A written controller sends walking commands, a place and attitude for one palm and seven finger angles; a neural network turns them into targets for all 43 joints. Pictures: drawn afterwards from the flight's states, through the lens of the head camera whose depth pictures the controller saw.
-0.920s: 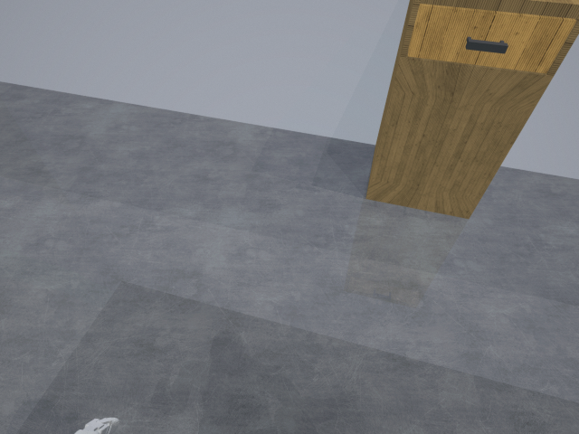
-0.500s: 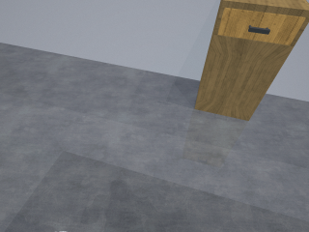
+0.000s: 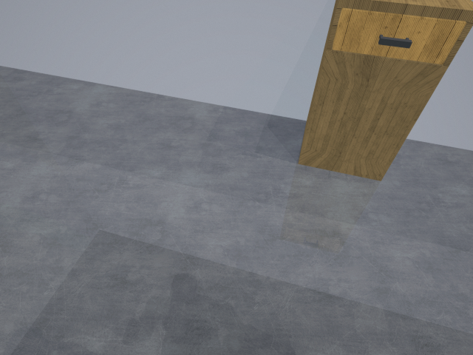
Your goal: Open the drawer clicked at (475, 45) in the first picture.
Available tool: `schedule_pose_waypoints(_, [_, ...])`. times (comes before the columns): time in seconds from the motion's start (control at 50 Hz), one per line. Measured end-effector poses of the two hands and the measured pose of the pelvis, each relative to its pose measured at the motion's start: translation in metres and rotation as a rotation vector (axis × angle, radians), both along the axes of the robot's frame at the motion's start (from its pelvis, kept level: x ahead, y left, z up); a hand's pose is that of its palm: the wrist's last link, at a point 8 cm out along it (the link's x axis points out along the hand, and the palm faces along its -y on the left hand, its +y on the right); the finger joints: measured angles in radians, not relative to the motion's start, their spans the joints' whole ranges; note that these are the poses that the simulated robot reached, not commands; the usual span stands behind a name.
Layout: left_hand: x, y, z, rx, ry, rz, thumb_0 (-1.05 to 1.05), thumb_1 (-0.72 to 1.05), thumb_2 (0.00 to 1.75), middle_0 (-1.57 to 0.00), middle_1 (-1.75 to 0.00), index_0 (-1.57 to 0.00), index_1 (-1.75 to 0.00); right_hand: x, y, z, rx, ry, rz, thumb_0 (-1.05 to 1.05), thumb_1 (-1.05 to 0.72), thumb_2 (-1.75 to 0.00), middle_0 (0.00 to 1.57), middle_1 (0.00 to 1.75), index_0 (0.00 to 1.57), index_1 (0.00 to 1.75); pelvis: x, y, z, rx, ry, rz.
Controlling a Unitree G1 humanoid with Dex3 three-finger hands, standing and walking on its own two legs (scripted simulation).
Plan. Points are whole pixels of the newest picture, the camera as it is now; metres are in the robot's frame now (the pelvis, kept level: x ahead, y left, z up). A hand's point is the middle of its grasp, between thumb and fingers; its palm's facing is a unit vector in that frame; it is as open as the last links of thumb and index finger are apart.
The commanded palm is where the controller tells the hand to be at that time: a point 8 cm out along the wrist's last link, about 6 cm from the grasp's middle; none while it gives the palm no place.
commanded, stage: look at it before walking up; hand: left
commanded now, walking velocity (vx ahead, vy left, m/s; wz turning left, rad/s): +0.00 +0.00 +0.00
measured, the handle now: (394, 40) +1.24 -0.55 +0.02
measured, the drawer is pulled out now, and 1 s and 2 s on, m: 0.00 0.00 0.00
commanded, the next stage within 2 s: walk to a spot facing it in 0.52 s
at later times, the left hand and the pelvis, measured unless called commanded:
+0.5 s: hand out of the picture +0.08 +0.24 -0.16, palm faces -0.02 -0.95 -0.33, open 7.4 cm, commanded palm none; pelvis +0.00 +0.00 +0.00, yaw +0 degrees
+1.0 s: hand out of the picture +0.07 +0.19 -0.19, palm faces -0.14 -0.96 -0.24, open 7.4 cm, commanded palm none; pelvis -0.01 -0.01 -0.02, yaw -9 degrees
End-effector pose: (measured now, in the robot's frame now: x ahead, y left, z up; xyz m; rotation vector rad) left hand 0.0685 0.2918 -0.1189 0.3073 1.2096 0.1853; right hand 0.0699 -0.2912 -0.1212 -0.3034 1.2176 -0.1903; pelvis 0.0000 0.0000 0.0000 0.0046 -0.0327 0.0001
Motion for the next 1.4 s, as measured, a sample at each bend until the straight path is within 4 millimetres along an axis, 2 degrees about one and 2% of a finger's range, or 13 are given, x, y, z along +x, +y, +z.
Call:
schedule_pose_waypoints(0.34, [0.003, -0.005, 0.0, -0.006, -0.007, -0.002, 0.01, 0.91, 0.89, -0.2, -0.29, -0.21, -0.3, 0.009, -0.003, 0.003, -0.003, -0.017, 0.007, 0.0, -0.9, -0.89, 0.21, 0.3, 0.2, 0.3, 0.002, -0.003, 0.001, -0.001, 0.002, 0.001])
schedule_pose_waypoints(0.76, [0.002, -0.009, -0.004, 0.0, 0.029, -0.001, 0.01, 0.91, 0.89, -0.2, -0.29, -0.2, -0.3, 0.012, -0.003, -0.001, -0.004, -0.019, -0.016, 0.0, -0.9, -0.89, 0.21, 0.3, 0.2, 0.3, 0.004, -0.005, -0.001, -0.001, 0.014, -0.034])
schedule_pose_waypoints(0.84, [0.001, -0.021, -0.014, -0.025, 0.059, -0.029, 0.01, 0.91, 0.89, -0.2, -0.29, -0.2, -0.3, 0.001, 0.007, -0.008, 0.02, -0.036, -0.065, 0.0, -0.91, -0.89, 0.2, 0.3, 0.2, 0.3, 0.001, -0.005, -0.007, 0.002, 0.021, -0.076])
schedule_pose_waypoints(0.96, [0.004, -0.045, -0.03, -0.078, 0.075, -0.086, 0.01, 0.91, 0.89, -0.2, -0.29, -0.2, -0.3, -0.03, 0.02, -0.025, 0.065, -0.022, -0.147, 0.0, -0.9, -0.89, 0.21, 0.3, 0.2, 0.3, -0.007, -0.007, -0.018, 0.016, 0.03, -0.132])
schedule_pose_waypoints(1.1, [0.007, -0.072, -0.037, -0.081, 0.042, -0.129, 0.01, 0.91, 0.89, -0.2, -0.29, -0.2, -0.3, -0.06, 0.013, -0.052, 0.108, 0.004, -0.227, 0.0, -0.9, -0.89, 0.21, 0.3, 0.2, 0.3, -0.016, -0.019, -0.033, 0.013, 0.02, -0.192])
schedule_pose_waypoints(1.24, [-0.001, -0.077, -0.022, -0.087, 0.085, -0.164, 0.01, 0.91, 0.89, -0.2, -0.29, -0.21, -0.3, -0.066, 0.011, -0.027, 0.097, -0.027, -0.275, 0.01, -0.91, -0.89, 0.2, 0.3, 0.2, 0.3, -0.022, -0.016, -0.013, 0.024, 0.047, -0.253])
schedule_pose_waypoints(1.4, [0.021, -0.053, -0.022, -0.086, 0.081, -0.238, 0.01, 0.9, 0.89, -0.21, -0.3, -0.21, -0.3, -0.066, 0.022, -0.005, 0.041, -0.113, -0.342, 0.0, -0.91, -0.89, 0.2, 0.3, 0.2, 0.3, -0.024, 0.009, -0.008, 0.023, 0.071, -0.351])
